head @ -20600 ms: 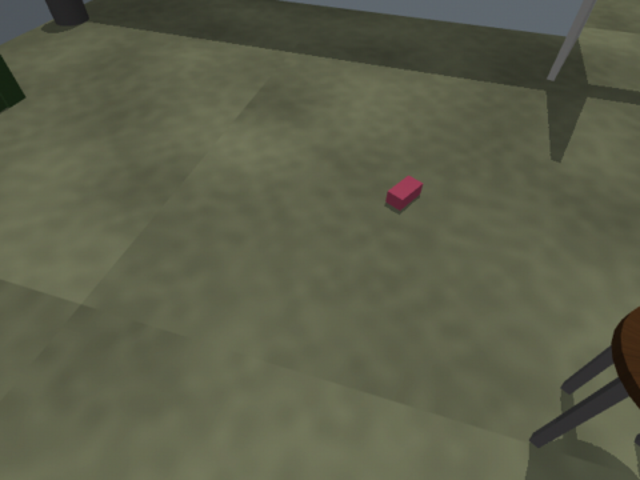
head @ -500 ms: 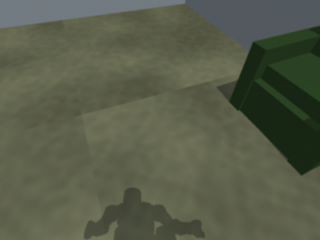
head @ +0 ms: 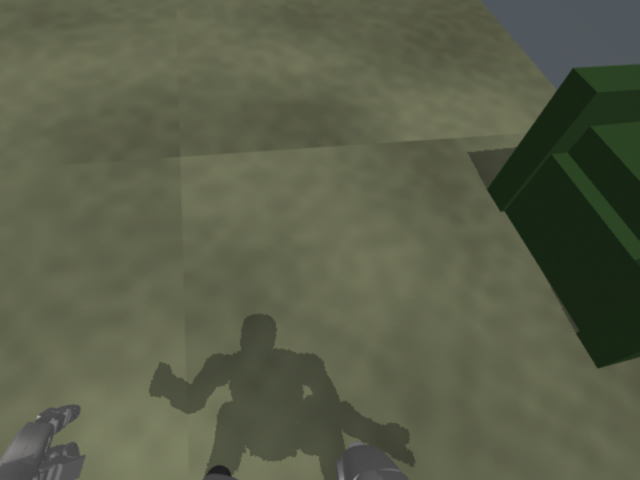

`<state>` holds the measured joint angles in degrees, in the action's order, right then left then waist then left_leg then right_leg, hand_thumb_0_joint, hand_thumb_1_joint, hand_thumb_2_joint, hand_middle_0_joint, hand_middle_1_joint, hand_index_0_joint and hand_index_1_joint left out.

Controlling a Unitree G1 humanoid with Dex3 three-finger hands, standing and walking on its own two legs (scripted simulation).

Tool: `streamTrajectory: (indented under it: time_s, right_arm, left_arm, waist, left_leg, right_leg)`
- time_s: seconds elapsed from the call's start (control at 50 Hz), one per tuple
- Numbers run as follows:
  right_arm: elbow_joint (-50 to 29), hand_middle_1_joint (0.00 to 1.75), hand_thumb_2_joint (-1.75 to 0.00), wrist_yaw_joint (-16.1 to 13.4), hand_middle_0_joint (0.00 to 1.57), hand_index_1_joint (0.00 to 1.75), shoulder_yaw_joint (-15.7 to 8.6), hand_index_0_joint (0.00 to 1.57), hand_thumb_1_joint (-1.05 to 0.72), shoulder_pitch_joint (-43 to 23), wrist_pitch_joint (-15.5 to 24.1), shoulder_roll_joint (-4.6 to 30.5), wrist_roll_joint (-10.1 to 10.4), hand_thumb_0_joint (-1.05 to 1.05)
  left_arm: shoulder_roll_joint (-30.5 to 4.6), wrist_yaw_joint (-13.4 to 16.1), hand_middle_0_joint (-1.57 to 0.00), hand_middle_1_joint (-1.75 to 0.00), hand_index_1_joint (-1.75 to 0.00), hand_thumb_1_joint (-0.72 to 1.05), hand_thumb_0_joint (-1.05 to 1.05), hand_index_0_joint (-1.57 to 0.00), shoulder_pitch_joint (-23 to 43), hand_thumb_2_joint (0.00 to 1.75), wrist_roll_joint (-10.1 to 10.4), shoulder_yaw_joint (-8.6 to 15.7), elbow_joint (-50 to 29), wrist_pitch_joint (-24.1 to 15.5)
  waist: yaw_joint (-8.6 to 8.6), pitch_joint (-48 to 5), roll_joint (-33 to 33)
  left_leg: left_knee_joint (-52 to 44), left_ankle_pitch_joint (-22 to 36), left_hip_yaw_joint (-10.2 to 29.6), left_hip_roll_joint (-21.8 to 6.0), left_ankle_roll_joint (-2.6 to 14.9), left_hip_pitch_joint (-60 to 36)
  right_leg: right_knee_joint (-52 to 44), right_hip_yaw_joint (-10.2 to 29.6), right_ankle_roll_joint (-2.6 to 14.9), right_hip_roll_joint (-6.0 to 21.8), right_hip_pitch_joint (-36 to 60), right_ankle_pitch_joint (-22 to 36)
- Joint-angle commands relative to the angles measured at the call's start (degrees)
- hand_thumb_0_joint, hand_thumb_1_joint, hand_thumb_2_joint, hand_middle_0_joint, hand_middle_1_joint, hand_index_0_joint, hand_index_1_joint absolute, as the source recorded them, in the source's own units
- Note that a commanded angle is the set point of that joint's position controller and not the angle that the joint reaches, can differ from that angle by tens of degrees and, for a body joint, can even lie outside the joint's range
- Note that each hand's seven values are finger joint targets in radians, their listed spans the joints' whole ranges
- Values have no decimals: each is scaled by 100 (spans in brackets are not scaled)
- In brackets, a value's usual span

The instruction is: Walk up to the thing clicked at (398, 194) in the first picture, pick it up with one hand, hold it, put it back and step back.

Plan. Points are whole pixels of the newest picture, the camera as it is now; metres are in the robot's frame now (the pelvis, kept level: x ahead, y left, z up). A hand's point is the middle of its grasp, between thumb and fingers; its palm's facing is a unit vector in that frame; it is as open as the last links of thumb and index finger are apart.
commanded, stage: walk up
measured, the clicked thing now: out of the picture +0.18 +1.34 -0.73
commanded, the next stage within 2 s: none
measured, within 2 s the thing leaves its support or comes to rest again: neither
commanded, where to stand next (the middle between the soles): +0.06 -0.03 m, yaw +73 degrees
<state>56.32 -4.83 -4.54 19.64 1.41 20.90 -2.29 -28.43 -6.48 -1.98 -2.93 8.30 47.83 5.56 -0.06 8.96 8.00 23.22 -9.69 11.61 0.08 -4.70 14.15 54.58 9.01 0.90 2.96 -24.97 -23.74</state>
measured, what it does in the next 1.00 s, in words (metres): steps to the right, turning left: right foot, then left foot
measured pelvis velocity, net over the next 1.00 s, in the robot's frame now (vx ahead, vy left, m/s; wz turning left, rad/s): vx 0.05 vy -0.10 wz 0.84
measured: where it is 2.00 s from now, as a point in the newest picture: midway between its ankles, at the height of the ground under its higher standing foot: outside the picture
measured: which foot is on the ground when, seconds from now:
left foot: down 0.00-0.10, up 0.12-0.62, down 0.64-1.00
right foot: up 0.00-0.08, down 0.10-0.66, up 0.68-0.98, down 1.00-1.00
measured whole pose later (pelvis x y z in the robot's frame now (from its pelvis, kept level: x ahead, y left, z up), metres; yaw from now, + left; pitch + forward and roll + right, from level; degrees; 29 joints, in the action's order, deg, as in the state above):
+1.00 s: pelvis +0.05 -0.10 -0.02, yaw +48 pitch -1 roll +0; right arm 37.2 1.9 -3.7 16.2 -2.1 23.1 -2.2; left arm -24.7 -0.1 -14.5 -0.3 3.1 42.5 -1.3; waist 0.2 7.2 -0.5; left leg 40.7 -19.1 10.0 6.2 0.4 19.8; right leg 41.4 -1.3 1.7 2.5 -22.3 -19.7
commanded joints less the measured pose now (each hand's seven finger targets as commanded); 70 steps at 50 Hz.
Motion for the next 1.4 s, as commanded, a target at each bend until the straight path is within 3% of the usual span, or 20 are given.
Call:
streamTrajectory:
  time_s: [0.0, 0.06, 0.1, 0.12, 0.14, 0.2, 0.38, 0.54, 0.6, 0.62, 0.64, 0.68, 0.74, 0.9, 0.96, 1.0, 1.04, 1.14, 1.34, 1.38]
  right_arm:
    - [-960, 30, -90, -74, 20, 30, -463, 20, -90, -188, 160, 2055, -101, 0]
    - [-1392, 30, -90, 19, 20, 30, -278, 20, -90, -766, 40, 1650, -59, 0]
    - [-1495, 30, -90, -7, 20, 30, -55, 20, -90, -74, -26, 983, 53, 0]
    - [-1408, 30, -90, -96, 20, 30, -198, 20, -90, 171, -32, 1353, 17, 0]
    - [-1304, 30, -90, -70, 20, 30, -303, 20, -90, 144, -63, 1604, -3, 0]
    - [-1002, 30, -90, 309, 20, 30, -342, 20, -90, 465, -209, 1537, 113, 0]
    - [-1773, 30, -90, 787, 20, 30, -246, 20, -90, -775, -293, 1319, -48, 0]
    - [-2115, 30, -90, 949, 20, 30, -387, 20, -90, -973, -379, 1319, 42, 0]
    - [-1950, 30, -90, 864, 20, 30, -480, 20, -90, -241, -279, 1389, -24, 0]
    - [-1884, 30, -90, 776, 20, 30, -599, 20, -90, 89, -220, 1709, -42, 0]
    - [-1951, 30, -90, 673, 20, 30, -688, 20, -90, 93, -175, 2136, -80, 0]
    - [-2047, 30, -90, 626, 20, 30, -685, 20, -90, -1, -150, 2222, 110, 0]
    - [-2264, 30, -90, 548, 20, 30, -439, 20, -90, -659, -165, 1742, 191, 0]
    - [-2499, 30, -90, 582, 20, 30, -485, 20, -90, -516, -140, 1795, -16, 0]
    - [-2604, 30, -90, 574, 20, 30, -413, 20, -90, -784, -199, 1565, 83, 0]
    - [-2685, 30, -90, 534, 20, 30, -224, 20, -90, -641, -213, 944, 176, 0]
    - [-2393, 30, -90, 444, 20, 30, -418, 20, -90, -76, -352, 1568, 52, 0]
    - [-2041, 30, -90, 710, 20, 30, -443, 20, -90, -63, -299, 1425, 71, 0]
    - [-1328, 30, -90, 520, 20, 30, -299, 20, -90, 158, 33, 1291, 181, 0]
    - [-1258, 30, -90, 399, 20, 30, -427, 20, -90, 356, 128, 1839, 82, 0]
  left_arm:
    - [-399, 21, -20, -30, -30, 90, 0, -20, 254, 90, 77, 53, -934, -139]
    - [-590, 224, -20, -30, -30, 90, 0, -20, -1134, 90, 130, 186, -549, -213]
    - [-1532, 341, -20, -30, -30, 90, 0, -20, -1006, 90, -28, 369, -706, -265]
    - [-1751, 342, -20, -30, -30, 90, 0, -20, -34, 90, -29, 410, -1021, -232]
    - [-1631, 334, -20, -30, -30, 90, 0, -20, 331, 90, -10, 371, -1103, -225]
    - [-738, 402, -20, -30, -30, 90, 0, -20, 428, 90, 44, 76, -995, -372]
    - [-902, 568, -20, -30, -30, 90, 0, -20, -1197, 90, 171, 127, -793, -764]
    - [-1106, 620, -20, -30, -30, 90, 0, -20, -1092, 90, 70, 137, -965, -793]
    - [-1106, 556, -20, -30, -30, 90, 0, -20, -944, 90, 142, 6, -1000, -781]
    - [-884, 544, -20, -30, -30, 90, 0, -20, -1178, 90, 167, -81, -1030, -778]
    - [-433, 518, -20, -30, -30, 90, 0, -20, -1308, 90, 186, -212, -1154, -767]
    - [-987, 538, -20, -30, -30, 90, 0, -20, -752, 90, 156, -150, -1239, -751]
    - [-945, 483, -20, -30, -30, 90, 0, -20, -1421, 90, 194, -115, -913, -772]
    - [-772, 740, -20, -30, -30, 90, 0, -20, -1660, 90, 291, -131, -908, -784]
    - [-719, 802, -20, -30, -30, 90, 0, -20, -1961, 90, 268, -88, -843, -871]
    - [-1519, 887, -20, -30, -30, 90, 0, -20, -2194, 90, 114, 115, -893, -923]
    - [-1654, 865, -20, -30, -30, 90, 0, -20, -1151, 90, 119, 152, -1095, -854]
    - [-1115, 847, -20, -30, -30, 90, 0, -20, -1185, 90, 103, 29, -895, -899]
    - [-1070, 558, -20, -30, -30, 90, 0, -20, -968, 90, 208, -41, -951, -638]
    - [-470, 547, -20, -30, -30, 90, 0, -20, -1216, 90, 254, -250, -938, -524]
  waist:
    - [-44, -1033, -2276]
    - [-803, -1487, -1983]
    - [-620, -1708, 899]
    - [-304, -1641, 1246]
    - [-82, -1098, 1174]
    - [144, -493, 194]
    - [-496, -611, -138]
    - [-338, -649, 37]
    - [232, -1221, -512]
    - [406, -1477, -1281]
    - [298, -1390, -2722]
    - [441, -1334, -1634]
    - [0, -851, -1314]
    - [-14, -963, -1898]
    - [-351, -1219, -1475]
    - [-571, -1443, 683]
    - [-122, -1209, 320]
    - [-147, -699, 257]
    - [-53, -1096, 66]
    - [128, -1141, -1650]
  left_leg:
    - [62, 1263, 1242, -1052, 1614, 57]
    - [1044, 1129, 813, -207, 1042, 1391]
    - [3153, -2406, -393, 781, 534, 2933]
    - [3928, -2398, -902, 23, 477, 2708]
    - [4315, -2148, -814, -132, 502, 2274]
    - [4456, -1205, -769, -115, 506, 1691]
    - [2380, -1045, -1018, -359, 471, 2123]
    - [1848, -1172, -1380, -352, 643, 1102]
    - [729, -803, -1570, 32, 923, -335]
    - [296, -587, -665, -122, 1276, -1527]
    - [125, 702, 1314, -1192, 1777, -2372]
    - [-240, 19, 2642, -2038, 2576, -1263]
    - [119, 184, 679, -1024, 1800, -772]
    - [651, 2476, 981, -678, 1720, 447]
    - [1463, 1787, 798, -215, 1246, 1015]
    - [3334, -1367, -381, 907, 572, 2478]
    - [4803, -2500, -328, 211, 478, 2312]
    - [4324, -1282, -640, 64, 378, 2039]
    - [1005, -247, -1788, 310, 377, -89]
    - [-80, -893, 75, -414, 851, -754]
  right_leg:
    - [-792, -203, -31, -64, 469, -733]
    - [-2588, -654, 79, -265, 2508, 636]
    - [-3671, 1800, 516, 2008, 2968, 127]
    - [-4116, 2350, 1056, 2639, 2130, -971]
    - [-4407, 2421, 1348, 2617, 1110, -1564]
    - [-3799, 166, 875, 1218, 582, -832]
    - [-3422, -270, 758, 1991, 2812, 2784]
    - [-3219, -1139, 597, 2089, 1914, 2121]
    - [-1499, -2139, 364, 1583, 1361, 2776]
    - [-149, -2328, 35, 1128, 300, 2436]
    - [905, -2340, -295, 150, -1455, -777]
    - [770, -913, -236, 356, -1039, -1534]
    - [214, -896, -118, 458, -878, -678]
    - [-714, -1166, 9, -75, 483, -33]
    - [-2186, -1079, 212, -189, 1675, 1232]
    - [-3470, 1451, 737, 2077, 2806, 1594]
    - [-3656, 2278, 1795, 3101, 1807, 1105]
    - [-3213, -428, 918, 1396, 1419, 880]
    - [-1865, -1428, 758, 1541, 862, 1252]
    - [67, -1626, 235, 910, -216, -153]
